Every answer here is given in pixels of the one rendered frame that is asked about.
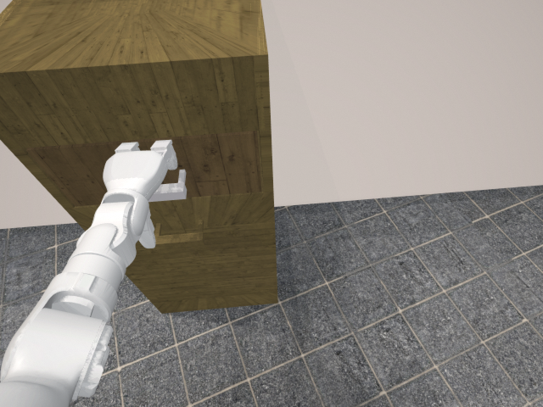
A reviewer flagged robot left upper arm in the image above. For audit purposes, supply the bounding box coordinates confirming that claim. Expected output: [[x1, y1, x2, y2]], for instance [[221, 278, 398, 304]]
[[0, 308, 113, 407]]

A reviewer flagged handle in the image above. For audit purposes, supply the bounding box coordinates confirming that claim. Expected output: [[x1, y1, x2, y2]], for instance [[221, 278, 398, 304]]
[[154, 232, 204, 249], [148, 170, 187, 202]]

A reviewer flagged drawer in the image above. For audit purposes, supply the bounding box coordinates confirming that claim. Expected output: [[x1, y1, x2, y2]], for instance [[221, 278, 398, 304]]
[[26, 131, 262, 206]]

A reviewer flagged cabinet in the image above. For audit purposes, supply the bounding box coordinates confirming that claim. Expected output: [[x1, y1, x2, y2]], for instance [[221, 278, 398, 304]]
[[0, 0, 278, 314]]

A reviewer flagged robot left forearm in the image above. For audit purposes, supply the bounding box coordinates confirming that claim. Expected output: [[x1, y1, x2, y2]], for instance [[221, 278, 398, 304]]
[[0, 188, 149, 382]]

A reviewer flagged left robot hand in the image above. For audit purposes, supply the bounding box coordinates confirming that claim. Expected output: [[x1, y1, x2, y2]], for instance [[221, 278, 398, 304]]
[[103, 140, 177, 248]]

